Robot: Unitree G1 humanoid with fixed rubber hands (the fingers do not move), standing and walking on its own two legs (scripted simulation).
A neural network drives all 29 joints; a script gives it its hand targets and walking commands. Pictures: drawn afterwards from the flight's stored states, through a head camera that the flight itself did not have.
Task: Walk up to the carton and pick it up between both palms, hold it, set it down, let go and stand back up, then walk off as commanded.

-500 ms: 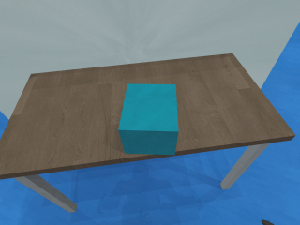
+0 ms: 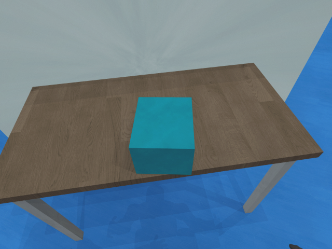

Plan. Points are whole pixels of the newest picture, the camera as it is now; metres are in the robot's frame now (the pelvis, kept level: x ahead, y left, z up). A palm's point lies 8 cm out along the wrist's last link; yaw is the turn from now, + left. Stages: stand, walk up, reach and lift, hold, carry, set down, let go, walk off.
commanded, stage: stand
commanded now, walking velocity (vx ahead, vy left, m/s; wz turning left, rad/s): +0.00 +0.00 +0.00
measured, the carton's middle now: (164, 134) +0.45 +0.04 -0.03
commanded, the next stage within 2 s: none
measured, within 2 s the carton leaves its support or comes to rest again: neither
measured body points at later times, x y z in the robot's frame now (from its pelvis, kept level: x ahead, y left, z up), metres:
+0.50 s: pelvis +0.00 +0.00 +0.00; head +0.02 +0.00 +0.45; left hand +0.08 +0.31 -0.13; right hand +0.09 -0.30 -0.13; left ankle +0.01 +0.12 -0.75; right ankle +0.00 -0.13 -0.75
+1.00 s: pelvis +0.00 +0.00 +0.00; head +0.02 +0.00 +0.45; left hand +0.08 +0.31 -0.13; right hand +0.09 -0.31 -0.13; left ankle +0.01 +0.12 -0.75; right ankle +0.00 -0.13 -0.75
